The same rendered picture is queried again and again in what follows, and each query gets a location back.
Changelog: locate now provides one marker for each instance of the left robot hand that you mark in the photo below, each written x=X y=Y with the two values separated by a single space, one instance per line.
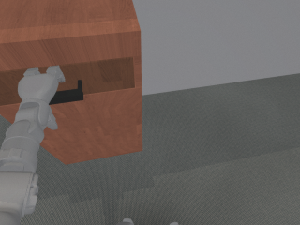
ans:
x=42 y=86

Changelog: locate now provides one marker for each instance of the robot left upper arm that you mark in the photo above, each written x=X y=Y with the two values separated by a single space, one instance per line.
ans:
x=18 y=195

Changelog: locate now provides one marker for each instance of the left robot forearm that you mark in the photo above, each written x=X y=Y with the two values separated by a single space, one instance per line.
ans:
x=19 y=150

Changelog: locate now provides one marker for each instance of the left robot shin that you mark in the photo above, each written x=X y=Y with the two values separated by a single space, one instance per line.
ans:
x=127 y=220

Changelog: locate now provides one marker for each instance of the drawer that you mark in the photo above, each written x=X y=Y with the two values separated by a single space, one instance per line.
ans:
x=96 y=76

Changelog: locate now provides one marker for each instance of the cabinet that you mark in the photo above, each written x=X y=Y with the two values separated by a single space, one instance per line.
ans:
x=43 y=33

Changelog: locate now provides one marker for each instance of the handle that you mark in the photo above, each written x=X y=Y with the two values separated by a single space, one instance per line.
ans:
x=68 y=95

